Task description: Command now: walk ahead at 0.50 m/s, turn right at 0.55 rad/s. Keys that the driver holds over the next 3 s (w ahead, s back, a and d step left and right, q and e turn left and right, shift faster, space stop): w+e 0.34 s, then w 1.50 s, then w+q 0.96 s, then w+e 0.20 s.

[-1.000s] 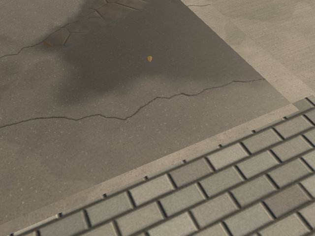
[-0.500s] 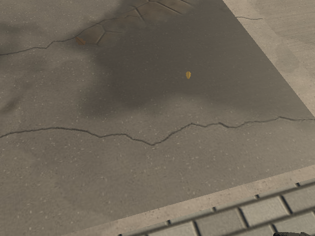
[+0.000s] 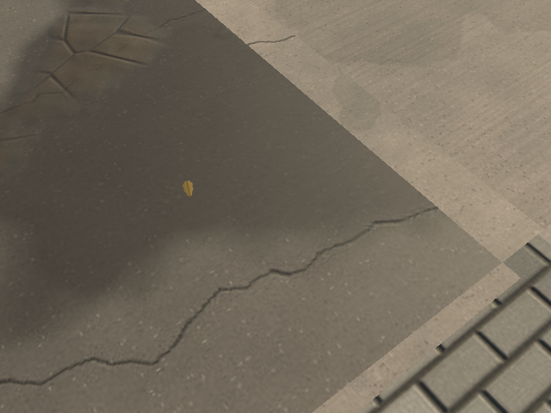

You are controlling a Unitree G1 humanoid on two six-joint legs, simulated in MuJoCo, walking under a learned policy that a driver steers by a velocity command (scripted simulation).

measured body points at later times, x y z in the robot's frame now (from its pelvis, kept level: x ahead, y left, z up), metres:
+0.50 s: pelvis +0.29 +0.03 +0.01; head +0.31 +0.03 +0.46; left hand +0.42 +0.29 -0.11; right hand +0.40 -0.27 -0.08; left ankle +0.39 +0.11 -0.72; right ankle +0.12 -0.06 -0.64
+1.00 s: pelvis +0.53 -0.09 +0.01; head +0.55 -0.12 +0.46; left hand +0.80 +0.08 -0.06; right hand +0.46 -0.37 -0.13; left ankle +0.43 +0.09 -0.64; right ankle +0.57 -0.20 -0.72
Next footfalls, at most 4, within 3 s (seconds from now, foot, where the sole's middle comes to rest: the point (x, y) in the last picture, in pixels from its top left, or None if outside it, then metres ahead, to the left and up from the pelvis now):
0.40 left None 0.43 0.10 -0.76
0.92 right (382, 337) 0.61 -0.22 -0.76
1.44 left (319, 221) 0.96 -0.08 -0.76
1.98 right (420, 166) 1.16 -0.41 -0.76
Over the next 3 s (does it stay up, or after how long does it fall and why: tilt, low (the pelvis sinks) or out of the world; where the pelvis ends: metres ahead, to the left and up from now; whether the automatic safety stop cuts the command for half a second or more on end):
stays up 1.60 -0.27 0.01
